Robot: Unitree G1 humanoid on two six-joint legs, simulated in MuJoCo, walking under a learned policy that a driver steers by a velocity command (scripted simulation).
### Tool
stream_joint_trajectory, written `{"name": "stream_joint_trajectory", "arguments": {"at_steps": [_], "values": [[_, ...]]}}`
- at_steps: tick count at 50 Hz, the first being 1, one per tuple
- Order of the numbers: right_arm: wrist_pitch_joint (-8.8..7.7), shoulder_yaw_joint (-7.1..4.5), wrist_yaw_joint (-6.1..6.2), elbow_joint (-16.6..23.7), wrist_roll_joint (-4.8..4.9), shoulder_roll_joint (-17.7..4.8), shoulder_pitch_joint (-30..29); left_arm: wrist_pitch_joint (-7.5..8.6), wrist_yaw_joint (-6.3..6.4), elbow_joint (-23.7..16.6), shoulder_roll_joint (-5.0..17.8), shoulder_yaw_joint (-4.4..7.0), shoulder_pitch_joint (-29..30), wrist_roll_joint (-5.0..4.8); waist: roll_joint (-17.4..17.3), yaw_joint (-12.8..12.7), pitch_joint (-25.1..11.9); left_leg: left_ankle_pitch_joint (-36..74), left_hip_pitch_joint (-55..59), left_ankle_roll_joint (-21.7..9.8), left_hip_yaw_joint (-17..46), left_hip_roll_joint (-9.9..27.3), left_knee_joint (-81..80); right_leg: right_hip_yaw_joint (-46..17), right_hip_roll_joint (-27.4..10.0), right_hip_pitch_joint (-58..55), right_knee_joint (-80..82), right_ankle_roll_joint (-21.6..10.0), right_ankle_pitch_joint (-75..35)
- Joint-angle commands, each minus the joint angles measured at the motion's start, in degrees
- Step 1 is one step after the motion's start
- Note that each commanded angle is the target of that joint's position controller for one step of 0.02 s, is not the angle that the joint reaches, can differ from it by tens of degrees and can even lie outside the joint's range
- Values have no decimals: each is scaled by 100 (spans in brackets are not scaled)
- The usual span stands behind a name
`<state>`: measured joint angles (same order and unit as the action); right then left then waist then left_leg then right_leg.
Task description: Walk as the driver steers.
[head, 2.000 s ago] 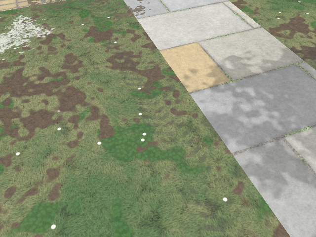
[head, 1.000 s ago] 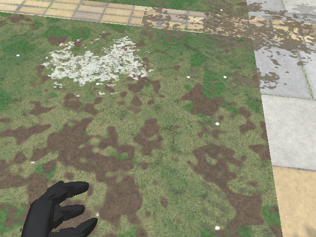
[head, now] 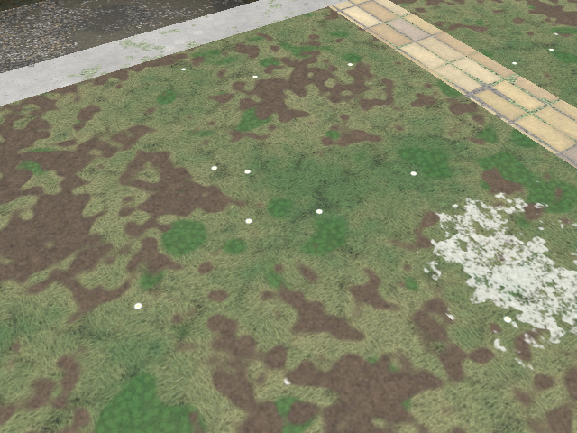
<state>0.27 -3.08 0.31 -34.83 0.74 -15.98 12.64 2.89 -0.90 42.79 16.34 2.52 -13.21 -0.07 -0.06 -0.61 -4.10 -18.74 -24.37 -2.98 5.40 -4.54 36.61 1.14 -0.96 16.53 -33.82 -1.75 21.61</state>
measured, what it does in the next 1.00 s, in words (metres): walks ahead, turning left: left foot, then right foot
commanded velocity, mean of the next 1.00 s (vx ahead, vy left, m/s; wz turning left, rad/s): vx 0.90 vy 0.00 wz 0.66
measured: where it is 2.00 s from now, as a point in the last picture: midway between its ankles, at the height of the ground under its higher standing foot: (59, 200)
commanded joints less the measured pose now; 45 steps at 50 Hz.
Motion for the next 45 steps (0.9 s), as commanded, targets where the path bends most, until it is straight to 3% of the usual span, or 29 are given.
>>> {"name": "stream_joint_trajectory", "arguments": {"at_steps": [1, 2, 3, 5, 6, 9, 11, 18, 19, 21, 22, 23, 24, 25, 26, 27, 28, 29, 30, 31, 32, 35, 36, 38, 40, 42, 43, 44, 45], "values": [[-310, -4, -46, 780, 159, -63, -755, 226, -39, 58, 1135, 282, -1204, 139, 1083, -338, 969, -1052, -3556, 35, 23, 19, 2052, -3797, -2074, -1803, 2179, -1069, 2824], [-463, -40, -73, 837, 264, -266, -934, 280, 2, -46, 1236, 362, -972, 145, 1088, -308, 1245, -562, -4083, -50, 485, 353, 2648, -4718, -2428, -1573, 2719, -1407, 3557], [-516, -105, -78, 759, 262, -508, -887, 319, 35, -88, 1029, 308, -739, 61, 897, -172, 1360, 35, -4259, -52, 537, 552, 2864, -4213, -2299, -1617, 2594, -1258, 3013], [-498, -148, -75, 565, 40, -550, -720, 317, 19, -146, 741, 187, -641, 21, 696, -53, 1088, 725, -3740, 63, 240, 747, 2811, -3027, -1730, -1419, 2494, -932, 2012], [-475, -174, -78, 509, 30, -547, -717, 337, 36, -122, 691, 165, -708, 22, 735, -78, 1040, 1092, -3513, 127, 166, 710, 2827, -2514, -1553, -1296, 2580, -830, 1585], [-398, -155, -84, 408, 136, -327, -756, 390, 74, 78, 500, 104, -1237, 76, 758, -294, 977, 1741, -3399, 175, 276, 506, 2915, -1275, -1311, -1434, 2628, -576, 292], [-377, -161, -140, 413, 137, -285, -917, 383, 85, 209, 441, 68, -1513, 121, 730, -397, 967, 2026, -3415, 155, 170, 471, 2660, -658, -1251, -1662, 2629, -423, -396], [-438, 5, -520, 595, 176, 14, -1809, 297, 151, 545, 541, -4, -1891, 100, 611, -706, 1523, 2253, -2946, -126, -847, 638, 1172, 649, -1378, -2211, 2797, -200, -2119], [-465, 26, -567, 627, 178, 42, -1832, 266, 169, 538, 637, 4, -1767, 92, 636, -599, 1546, 2052, -2564, -257, -1087, 545, 872, 892, -1364, -2226, 2646, -147, -3284], [-470, -19, -599, 726, 162, -90, -1848, 202, 265, 544, 998, 76, -1722, 97, 1033, -308, 1235, 1475, -1627, -497, -1660, 114, 760, 1165, -1468, -2443, 1926, -126, -7041], [-433, -91, -582, 727, 163, -262, -1557, 146, 322, 537, 1177, 127, -1664, 92, 1294, 5, 957, 1053, -1198, -617, -1805, -92, 803, 1196, -1586, -2641, 1277, -143, -8659], [-391, -232, -557, 563, 178, -577, -708, 88, 359, 493, 1320, 183, -1507, 91, 1424, 530, 502, 743, -182, -779, -1801, -255, 760, 1201, -1669, -2490, 138, -191, -9551], [-353, -466, -499, 167, 188, -1079, 704, 79, 366, 381, 1374, 212, -1251, 60, 1235, 1212, -208, 1170, 1757, -1059, -1554, -341, 120, 1184, -1553, -1777, -1368, -153, -9458], [-255, -597, -361, -196, 201, -1356, 1641, 207, 372, 209, 1110, 155, -1190, 75, 469, 1425, -559, 1009, 4007, -1227, -208, 209, -145, 897, -1092, 203, -3251, 1, -5534], [-290, -638, -277, -51, 186, -1809, 1362, 498, 222, -230, 138, -162, -1655, 36, -1590, 544, -1349, -801, 5942, -2508, 3425, 1879, -874, 122, 229, 2796, -5766, 269, 520], [-352, -517, -225, -123, 80, -1270, 1751, 826, 153, -539, 743, -56, -682, -140, -864, 1074, -1975, -2252, 5773, -2350, 4658, 1948, -1957, -1103, 130, 3304, -5886, -13, 116], [-441, -443, -211, -250, -32, -1041, 1792, 912, 164, -842, 746, -44, 79, -354, -493, 1022, -889, -1738, 4922, -1990, 4146, 1847, -2216, -1030, -72, 3556, -5598, -114, -73], [-515, -370, -241, -277, -47, -882, 1426, 935, 179, -917, 573, -95, 221, -274, 376, 570, -132, -988, 3641, -1829, 3537, 1672, -2295, -997, -284, 3287, -5007, -129, -286], [-547, -280, -244, -210, -50, -630, 959, 866, 175, -833, 495, -75, 86, -112, 453, 205, 126, -535, 2695, -1753, 2940, 1369, -2306, -1011, -449, 2839, -4561, -69, -353], [-531, -221, -209, -102, -84, -503, 563, 749, 121, -759, 464, -47, -262, -61, 224, -161, 428, -359, 1900, -1732, 2481, 1051, -2414, -1037, -560, 2501, -4300, 22, -420], [-506, -204, -178, -80, -31, -449, 368, 640, 89, -741, 500, -16, -367, -6, 44, -308, 657, -263, 1363, -1725, 2247, 892, -2537, -925, -614, 2402, -4062, 135, -378], [-521, -181, -13, -114, 83, -516, 261, 543, 91, -1105, 482, -45, 420, 184, 10, -264, 1286, 473, -299, -1625, 1470, 490, -2793, -404, -551, 1885, -2588, 492, -1114], [-521, -193, 48, -157, 83, -570, 274, 563, 81, -1209, 382, -71, 762, 231, -49, -157, 1340, 747, -737, -1509, 1237, 288, -2695, -256, -412, 1445, -1937, 568, -1815], [-508, -270, 91, -302, 129, -748, 567, 586, 50, -1378, 184, -105, 1345, 162, -123, 195, 1181, 575, -1180, -1211, 1098, 125, -2587, -94, -87, 346, -651, 608, -2967], [-529, -331, 93, -413, 223, -879, 877, 579, 82, -1532, 383, 12, 1626, -63, -295, 380, 961, 190, -550, -1066, 1548, 334, -2434, -407, 34, 38, 57, 657, -3312], [-501, -332, 122, -524, 240, -782, 1012, 575, 90, -1577, 620, 118, 1750, -187, -522, 412, 897, 475, 694, -954, 1832, 544, -2004, -619, -29, 419, 536, 616, -2990], [-455, -333, 133, -603, 207, -733, 1111, 596, 75, -1555, 717, 170, 1658, -193, -616, 371, 800, 1120, 1287, -903, 1891, 702, -1674, -571, -48, 493, 586, 526, -2753], [-403, -334, 119, -663, 122, -737, 1151, 623, 67, -1438, 890, 290, 1122, -186, -698, 91, 431, 2450, 1787, -807, 1827, 758, -1028, -442, 46, 93, 518, 368, -2381], [-357, -312, 45, -660, -46, -803, 1019, 604, 90, -1273, 1066, 413, 133, -204, -804, -510, -216, 3717, 1870, -605, 1586, 680, 81, -227, 53, -898, 299, 157, -2063]]}}
Keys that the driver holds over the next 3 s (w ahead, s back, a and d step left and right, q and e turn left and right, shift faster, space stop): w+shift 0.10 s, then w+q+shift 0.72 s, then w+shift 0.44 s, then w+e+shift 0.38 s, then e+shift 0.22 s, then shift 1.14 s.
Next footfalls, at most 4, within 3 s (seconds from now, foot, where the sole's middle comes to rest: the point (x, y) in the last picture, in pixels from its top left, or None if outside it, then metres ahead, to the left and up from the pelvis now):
0.50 left None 0.43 0.17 -0.76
0.92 right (243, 306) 0.90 0.17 -0.76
1.38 left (64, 272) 1.01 0.69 -0.76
1.84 right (89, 169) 1.46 0.74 -0.76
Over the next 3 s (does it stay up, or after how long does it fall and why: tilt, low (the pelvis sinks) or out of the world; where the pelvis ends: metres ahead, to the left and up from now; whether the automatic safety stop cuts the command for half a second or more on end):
stays up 1.41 0.86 0.01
